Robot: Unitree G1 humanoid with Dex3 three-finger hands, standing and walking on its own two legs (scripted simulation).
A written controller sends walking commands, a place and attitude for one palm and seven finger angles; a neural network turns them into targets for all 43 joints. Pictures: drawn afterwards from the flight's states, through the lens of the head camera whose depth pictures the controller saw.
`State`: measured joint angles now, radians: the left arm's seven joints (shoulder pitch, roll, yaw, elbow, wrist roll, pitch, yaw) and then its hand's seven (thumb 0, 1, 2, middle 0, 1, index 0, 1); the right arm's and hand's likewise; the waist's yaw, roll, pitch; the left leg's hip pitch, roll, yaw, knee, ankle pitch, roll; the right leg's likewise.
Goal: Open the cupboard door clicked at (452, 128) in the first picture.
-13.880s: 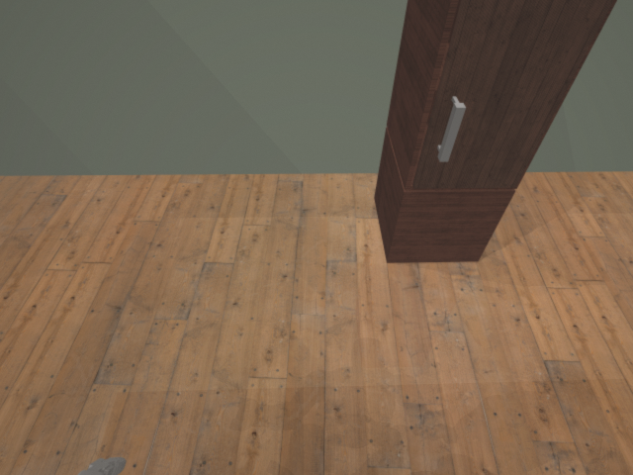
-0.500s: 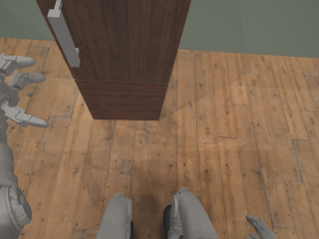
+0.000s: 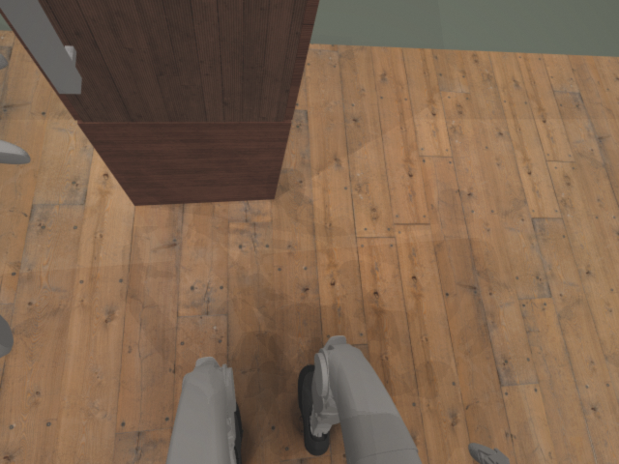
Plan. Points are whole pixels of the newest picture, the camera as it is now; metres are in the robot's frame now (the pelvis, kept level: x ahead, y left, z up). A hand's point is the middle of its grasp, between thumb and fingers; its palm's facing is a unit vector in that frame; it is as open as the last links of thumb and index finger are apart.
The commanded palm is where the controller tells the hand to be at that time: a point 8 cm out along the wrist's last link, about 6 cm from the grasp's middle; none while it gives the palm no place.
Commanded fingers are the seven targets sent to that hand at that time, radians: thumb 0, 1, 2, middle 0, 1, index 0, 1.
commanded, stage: move the hooked fingers beside the handle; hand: left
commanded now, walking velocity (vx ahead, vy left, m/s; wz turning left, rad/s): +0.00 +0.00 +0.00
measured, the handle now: (39, 16) +0.62 +0.26 +0.05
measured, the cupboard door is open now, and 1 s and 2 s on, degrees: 0 0 0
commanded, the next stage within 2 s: slide the fingers in behind the handle in 1.06 s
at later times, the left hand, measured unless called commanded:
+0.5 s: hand out of the picture +0.56 +0.32 +0.04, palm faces +0.05 -1.00 -0.04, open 14.0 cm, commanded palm +0.57 +0.32 +0.04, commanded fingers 0.00 -0.50 0.30 -0.30 -1.20 -0.30 -1.20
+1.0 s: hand out of the picture +0.56 +0.32 +0.04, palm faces +0.05 -1.00 -0.03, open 14.0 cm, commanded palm +0.56 +0.32 +0.04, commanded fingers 0.00 -0.50 0.30 -0.30 -1.20 -0.30 -1.20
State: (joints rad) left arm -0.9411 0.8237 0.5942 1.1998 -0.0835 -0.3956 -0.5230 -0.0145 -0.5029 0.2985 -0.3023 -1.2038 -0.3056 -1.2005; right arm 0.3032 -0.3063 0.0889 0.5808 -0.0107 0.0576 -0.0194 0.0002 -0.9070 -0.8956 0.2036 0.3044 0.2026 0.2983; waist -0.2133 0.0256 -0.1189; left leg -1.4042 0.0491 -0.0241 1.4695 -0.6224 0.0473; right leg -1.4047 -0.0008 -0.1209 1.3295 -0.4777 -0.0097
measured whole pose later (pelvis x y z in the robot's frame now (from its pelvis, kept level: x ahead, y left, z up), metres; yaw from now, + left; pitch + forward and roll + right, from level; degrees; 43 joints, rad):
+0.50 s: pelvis +0.00 +0.01 -0.02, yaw -2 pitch +36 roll -10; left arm -1.13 1.00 0.62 1.21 0.01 -0.28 -0.52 -0.01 -0.50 0.30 -0.30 -1.20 -0.30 -1.20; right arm 0.34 -0.28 0.14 0.54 -0.03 0.12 0.00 0.00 -0.91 -0.90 0.20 0.30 0.20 0.30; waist -0.29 0.03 -0.09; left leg -1.54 0.06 -0.05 1.54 -0.64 0.06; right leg -1.52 0.01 -0.14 1.36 -0.47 0.00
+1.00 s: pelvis +0.01 +0.02 +0.00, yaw -2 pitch +35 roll -10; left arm -1.05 0.91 0.59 1.18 -0.02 -0.32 -0.49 -0.01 -0.50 0.30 -0.30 -1.20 -0.31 -1.20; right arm 0.33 -0.28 0.12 0.54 -0.03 0.13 0.01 0.00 -0.91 -0.90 0.20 0.30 0.20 0.30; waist -0.27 0.03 -0.11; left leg -1.47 0.05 -0.05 1.48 -0.64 0.06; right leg -1.44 0.01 -0.14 1.30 -0.47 0.01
